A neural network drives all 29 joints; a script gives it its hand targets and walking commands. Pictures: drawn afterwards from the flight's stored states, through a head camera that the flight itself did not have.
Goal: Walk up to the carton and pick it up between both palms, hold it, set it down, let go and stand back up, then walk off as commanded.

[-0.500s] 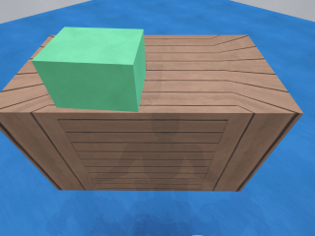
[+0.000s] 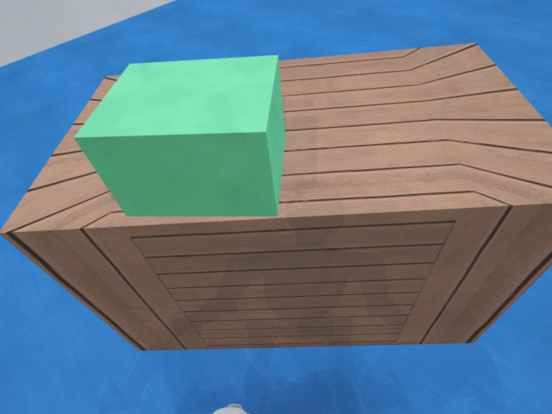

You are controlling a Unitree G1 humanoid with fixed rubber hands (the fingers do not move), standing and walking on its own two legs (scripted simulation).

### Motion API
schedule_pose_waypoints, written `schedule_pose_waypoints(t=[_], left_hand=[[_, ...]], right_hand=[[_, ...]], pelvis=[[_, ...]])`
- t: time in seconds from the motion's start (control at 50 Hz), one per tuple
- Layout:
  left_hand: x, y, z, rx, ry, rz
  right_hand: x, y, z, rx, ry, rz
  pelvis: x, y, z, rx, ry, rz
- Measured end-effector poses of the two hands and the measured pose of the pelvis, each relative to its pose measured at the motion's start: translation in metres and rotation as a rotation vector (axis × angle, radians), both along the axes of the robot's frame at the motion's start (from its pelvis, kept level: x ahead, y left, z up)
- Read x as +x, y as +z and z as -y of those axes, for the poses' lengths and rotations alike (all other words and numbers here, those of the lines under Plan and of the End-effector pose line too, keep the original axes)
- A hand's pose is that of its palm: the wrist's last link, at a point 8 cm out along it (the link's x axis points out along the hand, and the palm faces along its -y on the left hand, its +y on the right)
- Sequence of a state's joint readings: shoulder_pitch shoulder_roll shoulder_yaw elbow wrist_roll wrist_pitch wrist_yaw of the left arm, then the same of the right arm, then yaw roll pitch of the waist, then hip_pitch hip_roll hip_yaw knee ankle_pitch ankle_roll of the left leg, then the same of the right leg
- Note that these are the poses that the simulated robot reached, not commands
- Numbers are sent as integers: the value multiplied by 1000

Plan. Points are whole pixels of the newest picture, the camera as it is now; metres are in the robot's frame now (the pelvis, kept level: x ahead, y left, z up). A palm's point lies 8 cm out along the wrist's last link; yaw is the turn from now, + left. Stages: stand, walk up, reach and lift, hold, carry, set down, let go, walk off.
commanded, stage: walk up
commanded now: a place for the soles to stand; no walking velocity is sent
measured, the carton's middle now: (200, 137) +0.63 +0.15 +0.07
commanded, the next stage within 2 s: none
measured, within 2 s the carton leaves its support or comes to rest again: neither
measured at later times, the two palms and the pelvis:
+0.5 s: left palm out of the picture +0.13 +0.46 -0.06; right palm out of the picture +0.12 -0.22 -0.12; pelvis +0.08 +0.10 +0.00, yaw +1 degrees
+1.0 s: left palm out of the picture +0.21 +0.49 -0.09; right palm (400, 393) +0.19 -0.17 -0.09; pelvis +0.11 +0.16 +0.00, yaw -2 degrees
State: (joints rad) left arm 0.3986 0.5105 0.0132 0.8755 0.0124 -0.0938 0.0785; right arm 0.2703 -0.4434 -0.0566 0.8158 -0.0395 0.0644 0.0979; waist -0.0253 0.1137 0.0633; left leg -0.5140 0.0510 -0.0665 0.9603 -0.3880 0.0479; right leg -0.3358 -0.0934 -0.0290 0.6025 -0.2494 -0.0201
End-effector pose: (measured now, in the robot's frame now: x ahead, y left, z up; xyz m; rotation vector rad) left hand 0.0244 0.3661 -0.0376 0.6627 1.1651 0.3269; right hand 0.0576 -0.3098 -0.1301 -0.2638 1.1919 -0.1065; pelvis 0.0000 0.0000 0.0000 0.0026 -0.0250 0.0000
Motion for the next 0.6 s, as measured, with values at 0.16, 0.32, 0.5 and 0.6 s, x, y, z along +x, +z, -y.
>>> schedule_pose_waypoints(t=[0.16,0.32,0.5,0.6], left_hand=[[43,-35,-73,-26,-15,51],[87,-21,-89,-78,-27,57],[108,-24,-91,-58,-14,25],[112,-16,-98,-52,-4,28]], right_hand=[[15,2,-56,-71,-5,8],[29,35,-81,-103,-23,-19],[67,14,-89,-76,-22,-37],[89,12,-102,-68,-20,0]], pelvis=[[19,-20,-67,-17,6,28],[46,8,-95,-26,13,5],[83,-2,-100,-8,14,-19],[91,2,-111,11,-2,-12]])
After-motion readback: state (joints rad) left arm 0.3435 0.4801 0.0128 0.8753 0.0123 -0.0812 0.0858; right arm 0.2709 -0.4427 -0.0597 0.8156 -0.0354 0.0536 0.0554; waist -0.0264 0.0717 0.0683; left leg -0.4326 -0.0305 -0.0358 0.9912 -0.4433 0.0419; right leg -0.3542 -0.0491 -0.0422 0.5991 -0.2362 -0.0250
